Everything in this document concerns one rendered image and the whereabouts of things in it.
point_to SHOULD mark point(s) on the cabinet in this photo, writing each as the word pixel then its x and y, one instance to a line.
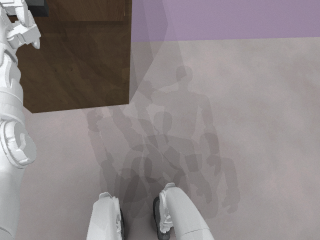
pixel 79 65

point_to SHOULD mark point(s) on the right robot shin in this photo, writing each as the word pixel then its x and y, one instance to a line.
pixel 165 221

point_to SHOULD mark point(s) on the drawer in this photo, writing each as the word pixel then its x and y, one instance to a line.
pixel 82 10

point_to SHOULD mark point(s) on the handle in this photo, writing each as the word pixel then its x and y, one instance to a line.
pixel 38 8

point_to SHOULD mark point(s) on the left robot forearm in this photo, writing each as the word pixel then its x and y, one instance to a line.
pixel 11 92

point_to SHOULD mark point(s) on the right robot thigh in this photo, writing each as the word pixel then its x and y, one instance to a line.
pixel 187 221

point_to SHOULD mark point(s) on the robot left upper arm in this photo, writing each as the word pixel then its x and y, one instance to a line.
pixel 17 150

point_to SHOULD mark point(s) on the robot left hand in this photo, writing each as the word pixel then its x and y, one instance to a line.
pixel 23 31

